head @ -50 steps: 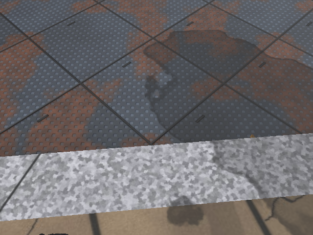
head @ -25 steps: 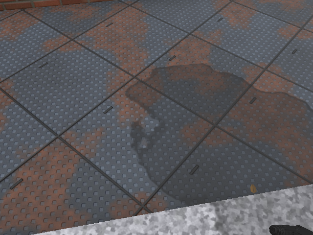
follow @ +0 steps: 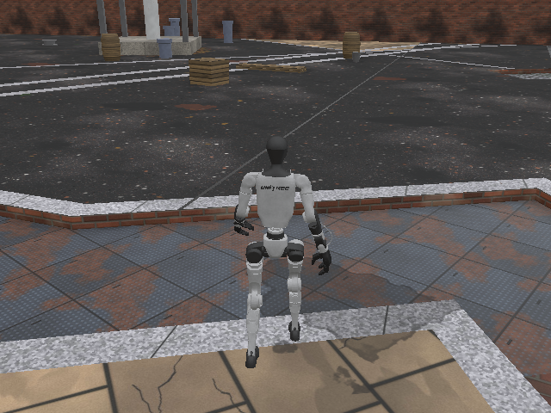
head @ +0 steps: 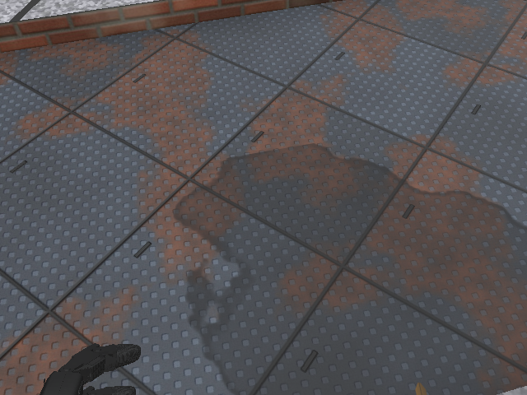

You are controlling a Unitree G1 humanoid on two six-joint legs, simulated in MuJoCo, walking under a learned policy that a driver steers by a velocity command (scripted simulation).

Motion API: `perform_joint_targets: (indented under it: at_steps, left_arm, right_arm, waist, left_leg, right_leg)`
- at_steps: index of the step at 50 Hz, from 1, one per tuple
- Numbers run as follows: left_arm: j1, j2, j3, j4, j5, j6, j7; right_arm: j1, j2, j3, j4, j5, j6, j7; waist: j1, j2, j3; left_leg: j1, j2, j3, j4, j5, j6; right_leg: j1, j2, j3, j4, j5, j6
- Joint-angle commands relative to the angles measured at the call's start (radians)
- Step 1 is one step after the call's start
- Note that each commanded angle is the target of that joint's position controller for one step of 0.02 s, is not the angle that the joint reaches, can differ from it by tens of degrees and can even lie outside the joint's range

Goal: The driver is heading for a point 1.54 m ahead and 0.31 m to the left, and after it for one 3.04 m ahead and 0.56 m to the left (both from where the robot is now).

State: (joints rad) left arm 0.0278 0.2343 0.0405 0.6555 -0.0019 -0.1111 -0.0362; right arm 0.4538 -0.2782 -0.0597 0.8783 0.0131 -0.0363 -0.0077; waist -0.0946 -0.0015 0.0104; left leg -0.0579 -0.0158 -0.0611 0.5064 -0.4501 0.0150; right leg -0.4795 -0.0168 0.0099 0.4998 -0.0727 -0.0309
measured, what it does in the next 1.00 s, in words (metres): goes down, turning left: left foot 0.14 m lower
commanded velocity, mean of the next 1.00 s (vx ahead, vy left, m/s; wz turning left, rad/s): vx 0.50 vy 0.00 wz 0.27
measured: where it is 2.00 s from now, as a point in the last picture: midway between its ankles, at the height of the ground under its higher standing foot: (158, 223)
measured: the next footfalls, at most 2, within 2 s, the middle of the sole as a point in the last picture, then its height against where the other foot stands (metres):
left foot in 0.70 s outside the picture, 0.14 m lower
right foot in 1.22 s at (174, 301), level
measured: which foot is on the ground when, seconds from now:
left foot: down 0.00-0.00, up 0.02-0.68, down 0.70-1.00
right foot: down 0.00-0.68, up 0.70-1.00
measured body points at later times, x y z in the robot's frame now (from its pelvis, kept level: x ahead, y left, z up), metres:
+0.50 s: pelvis +0.22 +0.04 -0.01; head +0.23 +0.06 +0.44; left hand +0.17 +0.33 -0.14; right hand +0.47 -0.16 -0.09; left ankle +0.28 +0.22 -0.68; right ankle +0.11 -0.12 -0.72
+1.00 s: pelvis +0.49 +0.27 -0.13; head +0.50 +0.28 +0.32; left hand +0.56 +0.55 -0.26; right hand +0.56 +0.03 -0.27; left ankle +0.40 +0.33 -0.86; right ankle +0.67 +0.15 -0.79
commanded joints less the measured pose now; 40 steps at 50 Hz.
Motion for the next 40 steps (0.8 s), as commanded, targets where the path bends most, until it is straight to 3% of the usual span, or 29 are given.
perform_joint_targets:
  at_steps: [1, 2, 3, 4, 5, 7, 9, 12, 13, 14, 16, 17, 21, 22, 23, 25, 27, 28, 29, 30, 32, 33, 34, 35, 36, 37, 38, 39, 40]
  left_arm:
    - [0.427, 0.273, 0.093, 0.039, 0.001, 0.005, 0.01]
    - [0.388, 0.184, 0.07, 0.027, -0.004, 0.011, 0.012]
    - [0.325, 0.147, 0.057, 0.021, -0.002, 0.015, 0.016]
    - [0.25, 0.129, 0.047, 0.019, 0.009, 0.013, 0.014]
    - [0.2, 0.106, 0.043, 0.027, 0.015, 0.009, 0.012]
    - [0.154, 0.094, 0.047, 0.042, 0.013, -0.004, 0.008]
    - [0.153, 0.121, 0.059, 0.065, 0.01, -0.015, 0.01]
    - [0.181, 0.167, 0.078, 0.107, 0.02, -0.007, 0.023]
    - [0.18, 0.171, 0.08, 0.112, 0.02, -0.003, 0.026]
    - [0.186, 0.186, 0.084, 0.106, 0.037, -0.011, 0.03]
    - [0.224, 0.177, 0.083, 0.125, 0.006, -0.009, 0.027]
    - [0.238, 0.174, 0.083, 0.132, 0.003, -0.005, 0.026]
    - [0.286, 0.191, 0.091, 0.15, -0.001, 0.017, 0.031]
    - [0.359, 0.171, 0.09, 0.177, -0.006, 0.019, 0.046]
    - [0.424, 0.152, 0.088, 0.192, 0.0, 0.018, 0.055]
    - [0.458, 0.164, 0.094, 0.202, 0.004, 0.021, 0.077]
    - [0.441, 0.166, 0.093, 0.198, 0.01, 0.021, 0.085]
    - [0.345, 0.164, 0.084, 0.163, 0.012, 0.027, 0.094]
    - [0.337, 0.178, 0.088, 0.165, 0.008, 0.033, 0.084]
    - [0.327, 0.215, 0.097, 0.164, 0.001, 0.031, 0.077]
    - [0.292, 0.227, 0.091, 0.162, -0.021, 0.04, 0.061]
    - [0.286, 0.213, 0.085, 0.172, -0.043, 0.049, 0.053]
    - [0.271, 0.21, 0.083, 0.2, -0.052, 0.048, 0.05]
    - [0.287, 0.158, 0.076, 0.224, -0.045, 0.044, 0.058]
    - [0.485, 0.02, 0.041, 0.228, -0.034, 0.025, 0.051]
    - [0.563, 0.063, 0.041, 0.224, -0.053, -0.006, 0.041]
    - [0.469, 0.09, 0.048, 0.178, -0.068, -0.011, 0.057]
    - [0.369, 0.08, 0.039, 0.155, -0.086, -0.008, 0.078]
    - [0.333, 0.117, 0.038, 0.175, -0.08, 0.013, 0.097]
  right_arm:
    - [0.084, -0.006, 0.015, -0.108, 0.011, -0.036, 0.0]
    - [0.021, -0.121, -0.017, -0.097, 0.031, -0.041, -0.001]
    - [-0.067, -0.147, -0.029, -0.118, 0.034, -0.036, -0.002]
    - [-0.092, -0.136, -0.032, -0.121, 0.023, -0.027, -0.007]
    - [-0.09, -0.124, -0.037, -0.123, 0.011, -0.014, -0.011]
    - [-0.061, -0.085, -0.038, -0.121, 0.017, 0.016, -0.011]
    - [-0.095, -0.07, -0.037, -0.144, 0.013, 0.035, -0.012]
    - [-0.16, -0.04, -0.028, -0.18, -0.003, 0.032, 0.003]
    - [-0.175, -0.038, -0.027, -0.185, -0.001, 0.029, 0.011]
    - [-0.154, -0.062, -0.038, -0.171, -0.011, 0.021, 0.019]
    - [-0.169, -0.08, -0.047, -0.178, 0.007, 0.031, 0.031]
    - [-0.21, -0.082, -0.048, -0.195, 0.008, 0.036, 0.032]
    - [-0.335, -0.077, -0.046, -0.257, 0.002, 0.043, 0.049]
    - [-0.391, -0.071, -0.05, -0.276, 0.017, 0.041, 0.054]
    - [-0.472, -0.068, -0.053, -0.305, 0.03, 0.033, 0.058]
    - [-0.529, -0.028, -0.035, -0.325, 0.029, 0.009, 0.065]
    - [-0.529, -0.018, -0.03, -0.319, 0.03, -0.009, 0.08]
    - [-0.532, -0.032, -0.026, -0.31, 0.039, -0.013, 0.102]
    - [-0.508, 0.001, -0.02, -0.282, 0.026, -0.013, 0.118]
    - [-0.464, 0.007, -0.024, -0.253, 0.025, -0.008, 0.121]
    - [-0.248, -0.062, -0.061, -0.149, 0.028, 0.004, 0.098]
    - [-0.088, -0.099, -0.083, -0.071, 0.014, 0.013, 0.074]
    - [0.023, -0.153, -0.109, -0.018, -0.006, 0.025, 0.052]
    - [0.086, -0.225, -0.112, 0.021, -0.036, 0.023, 0.038]
    - [0.048, -0.293, -0.078, -0.02, -0.087, -0.008, 0.031]
    - [0.116, -0.268, -0.076, 0.007, -0.048, -0.012, 0.053]
    - [0.176, -0.265, -0.089, 0.07, -0.008, -0.002, 0.063]
    - [0.07, -0.261, -0.085, 0.078, 0.008, -0.006, 0.058]
    - [-0.098, -0.158, -0.05, 0.016, -0.004, -0.018, 0.061]
  waist:
    - [0.179, -0.372, -0.422]
    - [0.198, -0.218, -0.285]
    - [0.19, -0.148, -0.168]
    - [0.151, -0.081, -0.1]
    - [0.118, -0.089, -0.062]
    - [0.08, -0.11, -0.033]
    - [0.073, -0.083, -0.004]
    - [0.085, -0.049, -0.018]
    - [0.089, -0.046, -0.02]
    - [0.09, -0.015, -0.058]
    - [0.106, -0.025, -0.046]
    - [0.121, -0.033, -0.017]
    - [0.162, -0.072, 0.067]
    - [0.196, -0.103, 0.088]
    - [0.239, -0.091, 0.128]
    - [0.261, -0.112, 0.158]
    - [0.245, -0.09, 0.166]
    - [0.22, 0.007, 0.207]
    - [0.221, 0.031, 0.155]
    - [0.205, -0.001, 0.13]
    - [0.091, -0.028, 0.042]
    - [0.013, -0.033, -0.037]
    - [-0.075, 0.012, -0.118]
    - [-0.123, 0.135, -0.072]
    - [0.004, 0.317, -0.27]
    - [-0.011, 0.334, -0.483]
    - [-0.025, 0.238, -0.499]
    - [0.022, 0.152, -0.351]
    - [0.047, 0.031, -0.212]
  left_leg:
    - [-0.631, -0.032, -0.025, 0.692, -0.147, 0.025]
    - [-0.722, 0.029, -0.082, 0.783, -0.096, 0.023]
    - [-0.732, 0.062, -0.056, 0.794, -0.009, 0.022]
    - [-0.671, 0.093, -0.053, 0.75, 0.063, 0.013]
    - [-0.621, 0.124, -0.061, 0.691, 0.106, 0.01]
    - [-0.538, 0.153, -0.057, 0.631, 0.134, 0.004]
    - [-0.561, 0.163, -0.061, 0.575, 0.184, 0.0]
    - [-0.576, 0.163, -0.041, 0.458, 0.338, -0.007]
    - [-0.568, 0.161, -0.028, 0.428, 0.375, -0.009]
    - [-0.55, 0.156, -0.018, 0.516, 0.493, -0.01]
    - [-0.648, 0.169, -0.041, 0.55, 0.457, 0.004]
    - [-0.692, 0.169, -0.041, 0.549, 0.436, 0.009]
    - [-0.76, 0.157, 0.032, 0.526, 0.343, 0.017]
    - [-0.91, 0.195, -0.076, 0.527, 0.406, 0.02]
    - [-1.071, 0.173, -0.092, 0.488, 0.379, 0.022]
    - [-1.183, 0.188, -0.1, 0.45, 0.322, 0.022]
    - [-1.111, 0.194, -0.059, 0.408, 0.368, 0.027]
    - [-0.909, 0.186, -0.021, 0.16, 0.611, 0.016]
    - [-0.574, 0.12, 0.055, 0.101, 0.784, 0.016]
    - [-0.404, 0.082, 0.064, 0.135, 0.85, 0.009]
    - [-0.241, 0.058, 0.062, 0.084, 0.823, 0.028]
    - [-0.064, 0.035, 0.095, 0.01, 0.875, 0.044]
    - [0.192, 0.03, 0.135, -0.066, 0.964, 0.065]
    - [0.352, 0.123, 0.01, -0.083, 0.995, 0.128]
    - [0.603, 0.265, -0.09, 0.328, 1.535, 0.159]
    - [0.621, 0.337, -0.217, 0.314, 1.463, 0.254]
    - [0.549, 0.395, -0.376, 0.092, 0.877, 0.317]
    - [0.351, 0.442, -0.524, -0.088, 0.51, 0.309]
    - [0.13, 0.432, -0.484, -0.163, 0.379, 0.274]
  right_leg:
    - [0.875, -0.422, 0.674, -0.125, -0.235, -0.263]
    - [0.764, -0.388, 0.634, -0.182, -0.361, -0.223]
    - [0.634, -0.356, 0.484, -0.197, -0.306, -0.186]
    - [0.494, -0.317, 0.373, -0.229, -0.164, -0.172]
    - [0.401, -0.281, 0.279, -0.255, -0.077, -0.164]
    - [0.308, -0.258, 0.177, -0.313, -0.022, -0.162]
    - [0.29, -0.269, 0.119, -0.355, 0.02, -0.175]
    - [0.335, -0.251, -0.004, -0.34, 0.172, -0.178]
    - [0.339, -0.246, -0.041, -0.335, 0.198, -0.175]
    - [0.362, -0.271, -0.054, -0.277, 0.257, -0.187]
    - [0.423, -0.3, -0.049, -0.246, 0.201, -0.204]
    - [0.443, -0.307, -0.051, -0.236, 0.171, -0.201]
    - [0.493, -0.324, -0.095, -0.174, 0.178, -0.166]
    - [0.637, -0.371, -0.055, -0.145, 0.114, -0.133]
    - [0.758, -0.38, -0.036, -0.134, 0.013, -0.116]
    - [0.844, -0.423, -0.021, -0.094, 0.005, -0.09]
    - [0.756, -0.432, -0.056, -0.067, 0.028, -0.074]
    - [0.554, -0.367, -0.168, -0.069, -0.084, -0.026]
    - [0.355, -0.31, -0.246, -0.08, -0.188, -0.007]
    - [0.265, -0.313, -0.256, -0.071, -0.215, -0.009]
    - [0.344, -0.295, -0.267, 0.152, -0.068, 0.009]
    - [0.365, -0.277, -0.266, 0.367, 0.051, 0.026]
    - [0.278, -0.242, -0.271, 0.646, 0.129, 0.068]
    - [0.01, -0.124, -0.178, 1.108, -0.66, 0.123]
    - [-0.242, -0.06, 0.102, 1.462, -0.956, 0.12]
    - [-0.281, -0.035, 0.25, 1.478, -0.85, 0.113]
    - [-0.349, -0.025, 0.194, 1.397, -0.748, 0.115]
    - [-0.408, -0.051, 0.125, 1.345, -0.592, 0.109]
    - [-0.372, -0.092, 0.1, 1.271, -0.427, 0.07]
Over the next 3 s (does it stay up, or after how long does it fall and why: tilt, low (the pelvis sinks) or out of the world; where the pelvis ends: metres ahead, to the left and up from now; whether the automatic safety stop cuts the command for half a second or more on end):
stays up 1.61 0.32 -0.12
